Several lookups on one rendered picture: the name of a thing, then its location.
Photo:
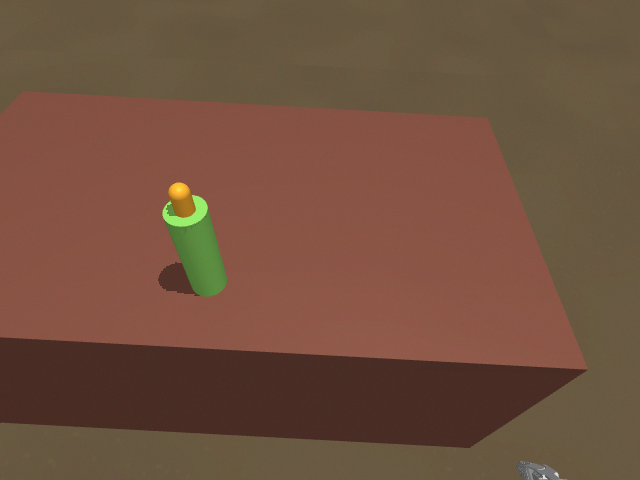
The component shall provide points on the bottle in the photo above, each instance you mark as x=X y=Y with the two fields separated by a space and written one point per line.
x=189 y=223

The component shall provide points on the right robot hand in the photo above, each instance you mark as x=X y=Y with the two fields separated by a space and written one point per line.
x=532 y=471

